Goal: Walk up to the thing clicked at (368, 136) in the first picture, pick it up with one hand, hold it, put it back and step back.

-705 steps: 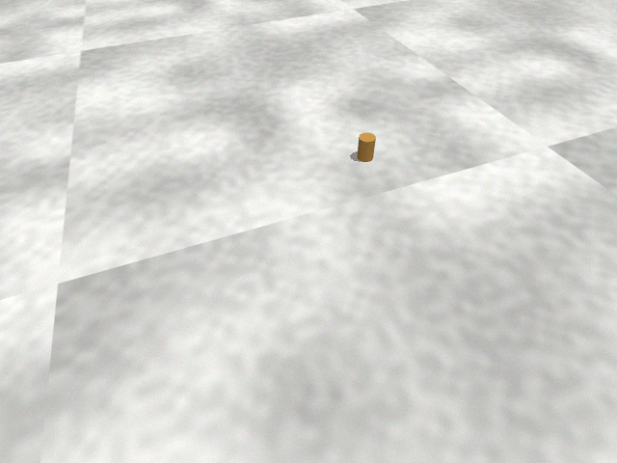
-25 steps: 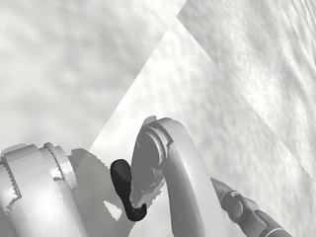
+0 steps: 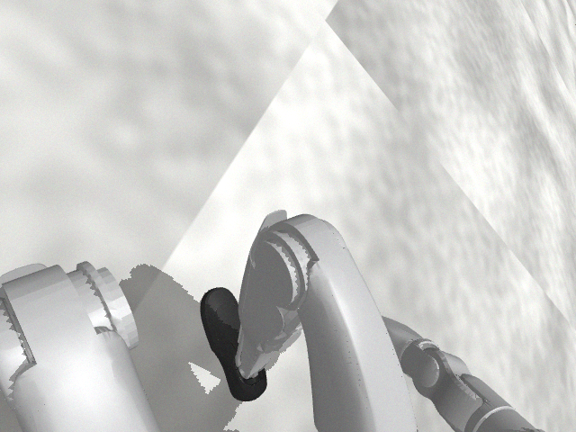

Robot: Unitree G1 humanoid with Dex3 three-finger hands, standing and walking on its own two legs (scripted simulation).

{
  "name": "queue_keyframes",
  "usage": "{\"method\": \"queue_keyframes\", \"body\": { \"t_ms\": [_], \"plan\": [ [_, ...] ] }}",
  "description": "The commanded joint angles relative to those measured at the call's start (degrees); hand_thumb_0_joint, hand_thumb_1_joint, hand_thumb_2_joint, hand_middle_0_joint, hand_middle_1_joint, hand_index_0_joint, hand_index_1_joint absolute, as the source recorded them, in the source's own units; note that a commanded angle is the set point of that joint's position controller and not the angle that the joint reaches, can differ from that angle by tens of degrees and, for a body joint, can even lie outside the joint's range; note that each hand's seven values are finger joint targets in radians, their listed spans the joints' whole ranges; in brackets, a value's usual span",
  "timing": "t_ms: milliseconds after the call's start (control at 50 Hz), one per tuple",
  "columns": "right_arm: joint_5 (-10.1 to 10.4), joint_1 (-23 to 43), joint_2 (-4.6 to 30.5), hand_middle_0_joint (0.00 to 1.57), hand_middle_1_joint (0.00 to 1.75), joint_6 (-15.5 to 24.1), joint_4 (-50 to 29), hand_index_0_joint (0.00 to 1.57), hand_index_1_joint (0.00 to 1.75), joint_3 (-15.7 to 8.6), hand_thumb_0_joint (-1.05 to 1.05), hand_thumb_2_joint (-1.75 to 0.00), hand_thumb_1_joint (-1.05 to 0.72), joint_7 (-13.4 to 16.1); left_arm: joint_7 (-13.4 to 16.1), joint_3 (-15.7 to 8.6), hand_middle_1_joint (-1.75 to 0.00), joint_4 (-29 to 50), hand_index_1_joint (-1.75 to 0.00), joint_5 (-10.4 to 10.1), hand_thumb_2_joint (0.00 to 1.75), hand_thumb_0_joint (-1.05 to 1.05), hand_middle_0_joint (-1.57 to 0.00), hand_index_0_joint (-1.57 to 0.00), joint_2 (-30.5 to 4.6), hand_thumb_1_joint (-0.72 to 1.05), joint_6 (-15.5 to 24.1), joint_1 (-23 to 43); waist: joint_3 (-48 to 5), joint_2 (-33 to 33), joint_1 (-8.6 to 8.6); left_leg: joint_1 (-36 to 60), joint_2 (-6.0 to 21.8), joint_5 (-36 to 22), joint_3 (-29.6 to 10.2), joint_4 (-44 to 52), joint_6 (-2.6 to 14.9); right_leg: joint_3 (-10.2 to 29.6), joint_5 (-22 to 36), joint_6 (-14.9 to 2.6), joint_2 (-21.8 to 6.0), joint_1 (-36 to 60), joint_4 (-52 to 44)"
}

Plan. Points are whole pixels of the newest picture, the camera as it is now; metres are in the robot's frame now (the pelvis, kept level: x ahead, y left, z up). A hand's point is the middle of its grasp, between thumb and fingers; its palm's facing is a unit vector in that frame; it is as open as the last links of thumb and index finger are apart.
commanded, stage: settle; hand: left
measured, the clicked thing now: out of the picture +0.44 +0.29 -0.22
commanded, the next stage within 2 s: lift in 1.92 s
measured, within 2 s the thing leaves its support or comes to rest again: leaves its support in 0.34 s
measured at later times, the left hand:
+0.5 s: hand out of the picture +0.42 +0.31 -0.15, palm faces +0.39 -0.92 -0.01, open 11.8 cm
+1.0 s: hand out of the picture +0.40 +0.33 -0.04, palm faces +0.36 -0.93 -0.06, open 11.8 cm
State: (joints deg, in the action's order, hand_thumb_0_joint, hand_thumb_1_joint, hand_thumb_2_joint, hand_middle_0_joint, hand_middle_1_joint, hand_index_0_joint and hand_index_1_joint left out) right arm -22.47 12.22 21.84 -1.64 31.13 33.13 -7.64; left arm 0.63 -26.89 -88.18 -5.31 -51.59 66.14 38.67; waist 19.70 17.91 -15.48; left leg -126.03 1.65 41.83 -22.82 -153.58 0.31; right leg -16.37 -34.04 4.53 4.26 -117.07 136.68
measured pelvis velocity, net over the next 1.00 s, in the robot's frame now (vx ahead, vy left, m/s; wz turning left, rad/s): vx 0.01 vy -0.01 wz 0.11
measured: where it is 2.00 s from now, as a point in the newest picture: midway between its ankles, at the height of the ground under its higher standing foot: (174, 406)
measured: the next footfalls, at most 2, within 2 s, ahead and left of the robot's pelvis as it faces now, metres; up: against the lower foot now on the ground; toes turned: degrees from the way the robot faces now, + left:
none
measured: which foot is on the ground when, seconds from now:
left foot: down 0.00-1.00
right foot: down 0.00-1.00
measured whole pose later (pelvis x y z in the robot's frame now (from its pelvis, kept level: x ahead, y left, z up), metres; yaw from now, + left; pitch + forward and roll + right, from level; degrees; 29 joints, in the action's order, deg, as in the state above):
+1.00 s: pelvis +0.01 -0.01 +0.03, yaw +6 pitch +25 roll -12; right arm -9.2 -0.2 18.1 -4.1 34.9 12.6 -6.8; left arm -6.7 -22.0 -52.1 -7.4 -33.0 41.2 31.1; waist 1.8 5.0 -8.5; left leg -129.2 1.4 40.0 -12.0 -143.3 0.6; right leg -9.0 -37.1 1.9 0.3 -122.7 134.3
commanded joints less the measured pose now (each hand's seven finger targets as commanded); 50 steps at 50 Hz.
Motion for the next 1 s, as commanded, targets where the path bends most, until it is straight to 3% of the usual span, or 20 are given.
{"method": "queue_keyframes", "body": {
  "t_ms": [0,140,300,340,360,380,420,440,480,500,600,620,720,780,800,820,840,880,900,980],
  "plan": [
    [0.1,-2.0,21.1,0.20,0.30,-0.7,-0.3,0.20,0.30,-7.2,0.00,-0.90,-0.88,0.9,-0.4,-0.2,-1.01,7.4,-1.03,0.2,1.00,0.00,-0.96,-0.94,-7.5,0.31,4.1,11.1,-30.8,-33.5,-7.62,21.0,3.6,-7.6,4.0,20.0,-1.85,-5.8,9.5,-4.28,2.3,15.4,-8.7],
    [0.3,-2.3,21.1,0.20,0.30,-0.8,0.1,0.20,0.30,-7.7,0.00,-0.91,-0.90,1.0,-1.0,-0.1,-1.23,11.1,-1.27,-0.1,1.18,0.00,-1.09,-1.07,-7.6,0.19,4.0,10.6,-33.2,-35.5,-6.69,23.0,3.7,-9.9,4.6,19.8,-2.06,-5.3,10.9,-4.47,2.3,16.4,-8.3],
    [1.1,-4.4,21.0,0.20,0.30,-1.2,0.3,0.20,0.30,-9.9,0.00,-0.91,-0.90,0.9,-0.6,-3.3,-1.38,22.1,-1.41,-0.5,1.30,0.00,-1.20,-1.19,-10.0,0.15,2.2,11.6,-37.5,-40.8,-4.74,26.5,3.9,-11.7,4.9,21.8,-2.73,-4.4,11.6,-4.94,1.7,16.0,-7.6],
    [1.5,-4.7,20.5,0.20,0.30,-1.2,0.1,0.20,0.30,-10.7,0.00,-0.91,-0.90,0.7,-0.4,-3.1,-1.39,25.1,-1.42,-0.2,1.31,0.00,-1.21,-1.19,-9.6,0.14,1.2,11.5,-39.0,-42.1,-3.98,27.2,3.9,-12.1,5.4,22.2,-2.81,-3.9,11.9,-5.18,1.6,15.5,-7.6],
    [1.6,-5.0,20.4,0.20,0.30,-1.3,0.1,0.20,0.30,-11.2,0.00,-0.91,-0.90,0.6,-0.4,-1.8,-1.40,24.8,-1.44,0.1,1.32,0.00,-1.21,-1.20,-7.5,0.15,0.5,12.0,-38.2,-42.1,-5.00,26.8,3.8,-11.4,5.5,22.7,-2.85,-3.9,11.6,-5.16,1.3,15.0,-7.6],
    [1.9,-5.5,20.2,0.20,0.30,-1.4,0.3,0.20,0.30,-11.8,0.00,-0.91,-0.90,0.6,-0.4,-1.9,-1.41,26.6,-1.45,0.3,1.33,0.00,-1.22,-1.21,-7.6,0.13,-0.2,12.0,-39.1,-41.8,-4.30,26.4,3.7,-10.9,5.8,23.0,-2.71,-3.5,11.3,-5.29,1.3,15.1,-8.0],
    [2.6,-6.0,19.6,0.20,0.30,-1.4,0.4,0.20,0.30,-13.0,0.00,-0.91,-0.90,0.5,-1.0,0.5,-1.44,28.4,-1.47,0.3,1.34,0.00,-1.24,-1.23,-4.6,0.09,-1.9,12.2,-39.4,-41.3,-4.36,25.4,3.3,-9.6,6.8,23.0,-2.44,-3.0,10.7,-5.27,1.2,14.4,-8.9],
    [3.0,-6.5,19.6,0.20,0.30,-1.3,0.3,0.20,0.30,-13.7,0.00,-0.91,-0.90,0.6,-1.3,0.4,-1.43,30.0,-1.47,0.2,1.33,0.00,-1.25,-1.24,-4.9,0.08,-2.7,11.8,-40.1,-41.4,-3.63,25.0,3.1,-9.2,7.3,23.4,-2.28,-2.6,10.3,-5.35,1.1,14.5,-9.1],
    [3.7,-7.9,19.4,0.20,0.30,-1.4,0.8,0.20,0.30,-15.1,0.00,-0.91,-0.90,0.5,-2.3,2.4,-1.44,31.2,-1.46,0.1,1.31,0.00,-1.25,-1.25,-1.7,0.09,-4.6,9.7,-41.3,-41.0,-3.26,25.6,3.0,-10.5,7.5,23.7,-2.33,-2.4,11.2,-5.37,1.0,14.2,-9.1],
    [4.4,-8.1,19.1,0.20,0.30,-1.4,0.5,0.20,0.30,-15.6,0.00,-0.91,-0.90,0.4,-2.6,2.0,-1.43,32.1,-1.46,-0.1,1.30,0.00,-1.26,-1.25,-1.3,0.09,-5.5,8.6,-41.5,-40.5,-2.28,25.3,2.9,-10.2,7.4,24.4,-2.35,-2.3,10.7,-5.50,0.7,13.2,-9.0],
    [7.1,-9.8,18.0,0.20,0.30,-1.4,0.3,0.20,0.30,-18.7,0.00,-0.90,-0.89,0.1,-3.6,3.5,-1.48,35.8,-1.50,-2.2,1.33,0.00,-1.29,-1.29,4.3,0.03,-9.9,8.3,-41.7,-38.1,-0.45,22.8,2.3,-5.5,7.7,26.8,-1.75,-1.5,7.2,-5.73,0.2,9.3,-9.5],
    [7.6,-10.6,17.7,0.20,0.30,-1.4,0.3,0.20,0.30,-19.1,0.00,-0.90,-0.89,0.2,-3.6,2.7,-1.48,36.3,-1.50,-2.4,1.32,0.00,-1.29,-1.30,3.7,0.05,-10.8,8.2,-42.3,-38.2,-0.10,22.7,2.2,-5.1,7.9,27.2,-1.61,-1.3,6.8,-5.77,0.2,9.3,-9.7],
    [9.7,-13.2,15.5,0.20,0.30,-1.5,0.7,0.20,0.30,-22.2,0.00,-0.90,-0.90,0.7,-4.7,3.4,-1.48,44.4,-1.50,-2.1,1.31,0.00,-1.29,-1.30,4.7,0.05,-13.9,11.3,-46.5,-38.2,1.99,22.1,1.5,-4.9,10.2,27.8,-0.94,1.2,5.9,-6.23,-0.3,8.9,-10.5],
    [11.0,-14.5,14.1,0.20,0.30,-1.5,0.5,0.20,0.30,-23.8,0.00,-0.90,-0.90,1.0,-5.8,2.9,-1.45,47.0,-1.48,-2.4,1.29,0.00,-1.27,-1.28,5.2,0.02,-15.9,9.2,-49.9,-36.9,3.73,20.8,0.9,-4.8,12.0,28.1,-0.32,2.4,5.2,-6.38,-0.3,10.8,-11.8],
    [11.4,-14.4,14.1,0.20,0.30,-1.5,0.5,0.20,0.30,-24.3,0.00,-0.90,-0.89,1.1,-6.1,3.3,-1.45,47.2,-1.47,-2.6,1.28,0.00,-1.26,-1.26,6.0,0.05,-16.6,9.9,-49.2,-37.3,3.81,20.5,0.8,-3.6,12.0,29.1,-0.34,2.6,4.0,-6.45,-0.6,9.4,-11.7],
    [11.8,-15.2,13.7,0.20,0.30,-1.6,0.5,0.20,0.30,-24.8,0.00,-0.90,-0.90,1.2,-6.1,2.1,-1.45,46.3,-1.47,-2.8,1.28,0.00,-1.26,-1.26,6.0,0.03,-17.5,8.3,-50.2,-35.9,4.26,21.0,0.8,-3.0,12.2,29.2,-0.23,2.8,3.4,-6.52,-0.5,9.2,-12.3],
    [12.1,-15.3,13.3,0.20,0.30,-1.7,0.5,0.20,0.30,-25.2,0.00,-0.90,-0.90,1.3,-6.5,4.0,-1.45,47.7,-1.47,-2.8,1.28,0.00,-1.27,-1.27,7.2,0.02,-18.0,9.8,-50.6,-36.0,3.82,20.5,0.6,-2.2,12.6,29.3,-0.07,3.1,2.8,-6.59,-0.6,9.1,-12.7],
    [12.8,-16.4,13.2,0.20,0.30,-1.7,1.4,0.20,0.30,-26.3,0.00,-0.90,-0.89,1.8,-6.9,3.7,-1.43,49.8,-1.45,-3.1,1.27,0.00,-1.24,-1.25,7.5,0.06,-19.1,11.4,-52.0,-36.5,4.64,20.9,0.3,-3.8,13.4,29.8,-0.10,3.8,3.8,-6.67,-0.9,9.4,-12.8],
    [13.2,-17.0,12.9,0.20,0.30,-1.8,1.2,0.20,0.30,-26.7,0.00,-0.90,-0.90,1.9,-6.9,1.8,-1.44,48.9,-1.46,-3.3,1.27,0.00,-1.25,-1.26,6.5,0.04,-19.8,8.9,-53.3,-35.5,5.64,22.0,0.3,-4.9,13.6,29.9,-0.06,4.1,4.1,-6.71,-0.9,9.7,-12.9],
    [14.7,-17.7,11.4,0.20,0.30,-1.9,1.2,0.20,0.30,-28.0,0.00,-0.90,-0.90,2.5,-8.7,3.1,-1.45,51.0,-1.46,-3.9,1.27,0.00,-1.26,-1.26,9.2,0.05,-21.6,8.8,-55.4,-35.5,6.16,23.3,0.1,-5.6,14.5,31.0,0.02,5.1,4.1,-6.94,-1.5,8.3,-13.4]
  ]
}}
